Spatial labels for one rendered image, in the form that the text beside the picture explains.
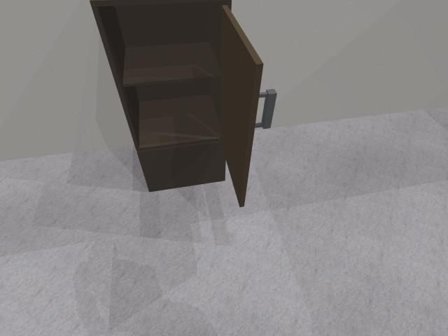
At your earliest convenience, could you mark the cupboard door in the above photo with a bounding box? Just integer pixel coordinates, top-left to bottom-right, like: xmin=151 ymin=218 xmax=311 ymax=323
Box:
xmin=220 ymin=5 xmax=263 ymax=207

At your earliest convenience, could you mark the handle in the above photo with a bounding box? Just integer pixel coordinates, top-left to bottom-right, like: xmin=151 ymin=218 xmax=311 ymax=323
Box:
xmin=255 ymin=89 xmax=277 ymax=129

